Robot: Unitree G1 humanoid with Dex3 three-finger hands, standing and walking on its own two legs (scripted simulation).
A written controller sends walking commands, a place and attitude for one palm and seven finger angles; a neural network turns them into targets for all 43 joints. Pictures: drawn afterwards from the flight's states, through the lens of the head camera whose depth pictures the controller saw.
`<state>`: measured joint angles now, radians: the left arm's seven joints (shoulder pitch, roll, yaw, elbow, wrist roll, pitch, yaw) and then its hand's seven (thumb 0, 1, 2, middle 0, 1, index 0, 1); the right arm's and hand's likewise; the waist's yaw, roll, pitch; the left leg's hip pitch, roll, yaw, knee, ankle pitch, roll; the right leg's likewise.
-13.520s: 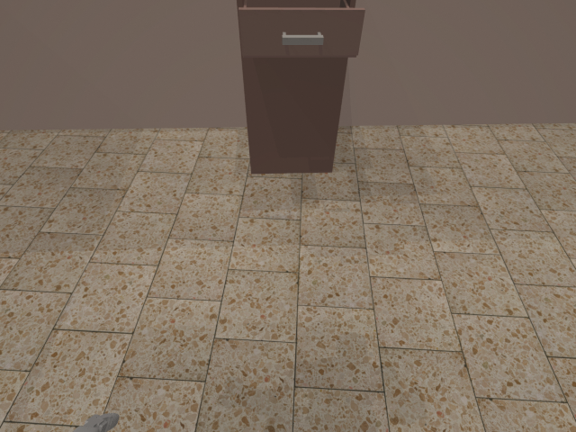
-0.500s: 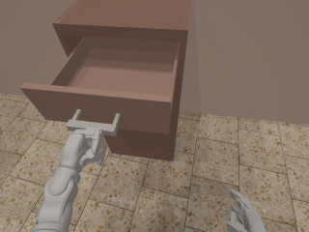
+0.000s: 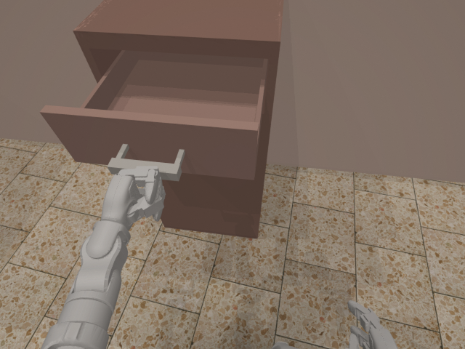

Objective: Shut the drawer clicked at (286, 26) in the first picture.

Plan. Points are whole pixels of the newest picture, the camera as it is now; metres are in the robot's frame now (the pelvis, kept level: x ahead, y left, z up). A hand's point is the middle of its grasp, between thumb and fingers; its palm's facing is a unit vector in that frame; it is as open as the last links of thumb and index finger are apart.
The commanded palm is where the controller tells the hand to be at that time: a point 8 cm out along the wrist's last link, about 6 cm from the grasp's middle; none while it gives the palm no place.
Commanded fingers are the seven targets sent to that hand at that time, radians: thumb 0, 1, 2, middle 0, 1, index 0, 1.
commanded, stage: push the drawer shut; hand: left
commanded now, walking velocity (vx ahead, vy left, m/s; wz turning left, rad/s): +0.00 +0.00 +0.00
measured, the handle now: (148, 160) +0.43 +0.17 +0.07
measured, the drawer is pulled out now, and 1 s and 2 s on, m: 0.21 0.08 0.00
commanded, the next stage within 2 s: pull the fist back off the drawer in 1.94 s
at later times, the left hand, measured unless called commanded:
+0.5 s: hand (169, 167) +0.42 +0.13 +0.07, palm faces -0.11 -0.99 -0.04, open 3.2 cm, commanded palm +0.41 +0.19 +0.07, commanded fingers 0.00 0.90 0.90 -1.40 -1.60 -1.40 -1.60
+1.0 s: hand (179, 144) +0.48 +0.12 +0.07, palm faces -0.10 -0.99 -0.03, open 3.3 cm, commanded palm +0.46 +0.17 +0.07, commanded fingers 0.00 0.90 0.90 -1.40 -1.60 -1.40 -1.60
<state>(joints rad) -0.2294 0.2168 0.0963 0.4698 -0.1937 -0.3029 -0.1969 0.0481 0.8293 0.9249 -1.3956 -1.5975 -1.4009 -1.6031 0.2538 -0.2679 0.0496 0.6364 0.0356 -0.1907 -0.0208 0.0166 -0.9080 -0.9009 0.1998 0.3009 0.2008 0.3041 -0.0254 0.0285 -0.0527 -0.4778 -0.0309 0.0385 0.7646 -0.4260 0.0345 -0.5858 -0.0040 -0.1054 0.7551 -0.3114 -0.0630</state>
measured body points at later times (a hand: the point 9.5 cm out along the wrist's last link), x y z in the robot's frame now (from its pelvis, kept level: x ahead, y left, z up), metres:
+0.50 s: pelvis -0.01 +0.00 +0.00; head +0.06 +0.00 +0.44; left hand +0.42 +0.19 +0.07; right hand +0.08 -0.25 -0.12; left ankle -0.03 +0.10 -0.71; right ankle +0.04 -0.08 -0.71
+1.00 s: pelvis +0.00 +0.01 -0.01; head +0.09 +0.00 +0.43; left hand +0.48 +0.18 +0.07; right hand +0.03 -0.25 -0.13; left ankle -0.03 +0.10 -0.71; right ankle +0.04 -0.08 -0.71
